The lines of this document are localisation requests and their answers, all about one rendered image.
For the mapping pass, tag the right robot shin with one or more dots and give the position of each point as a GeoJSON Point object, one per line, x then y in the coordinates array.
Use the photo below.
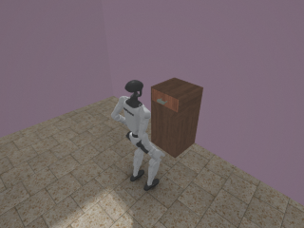
{"type": "Point", "coordinates": [152, 172]}

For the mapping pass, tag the drawer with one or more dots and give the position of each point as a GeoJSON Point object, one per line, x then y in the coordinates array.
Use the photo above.
{"type": "Point", "coordinates": [172, 102]}

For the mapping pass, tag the robot right hand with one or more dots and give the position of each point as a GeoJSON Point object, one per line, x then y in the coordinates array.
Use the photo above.
{"type": "Point", "coordinates": [158, 154]}

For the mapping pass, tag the robot right forearm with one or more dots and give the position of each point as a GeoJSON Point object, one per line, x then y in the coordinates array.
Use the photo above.
{"type": "Point", "coordinates": [147, 145]}

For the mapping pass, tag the cabinet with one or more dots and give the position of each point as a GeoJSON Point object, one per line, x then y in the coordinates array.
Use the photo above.
{"type": "Point", "coordinates": [173, 131]}

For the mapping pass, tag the robot left forearm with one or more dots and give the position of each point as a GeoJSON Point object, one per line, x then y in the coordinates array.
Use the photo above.
{"type": "Point", "coordinates": [122, 120]}

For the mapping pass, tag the left robot upper arm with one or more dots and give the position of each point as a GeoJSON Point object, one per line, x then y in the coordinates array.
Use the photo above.
{"type": "Point", "coordinates": [118, 108]}

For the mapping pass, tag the handle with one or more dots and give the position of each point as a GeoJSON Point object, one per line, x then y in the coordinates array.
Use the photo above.
{"type": "Point", "coordinates": [161, 102]}

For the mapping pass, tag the right robot thigh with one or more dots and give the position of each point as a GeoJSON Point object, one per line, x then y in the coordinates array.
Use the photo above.
{"type": "Point", "coordinates": [151, 161]}

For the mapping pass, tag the right robot upper arm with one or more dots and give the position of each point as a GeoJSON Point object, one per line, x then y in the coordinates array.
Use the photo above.
{"type": "Point", "coordinates": [145, 116]}

